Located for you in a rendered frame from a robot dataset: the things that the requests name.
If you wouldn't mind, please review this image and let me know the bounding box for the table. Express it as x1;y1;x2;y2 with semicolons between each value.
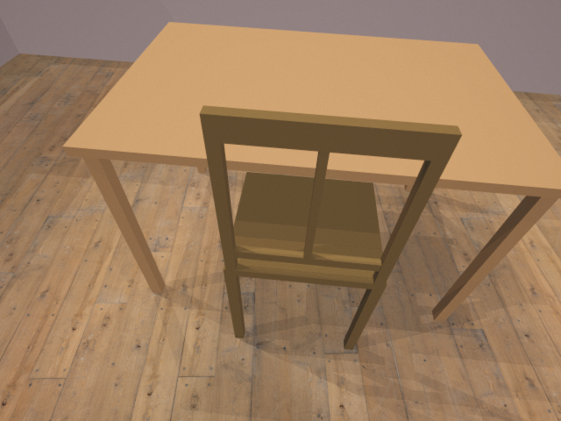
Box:
62;22;561;321

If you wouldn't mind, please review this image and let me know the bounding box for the chair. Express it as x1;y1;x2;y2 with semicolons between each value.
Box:
200;105;462;350

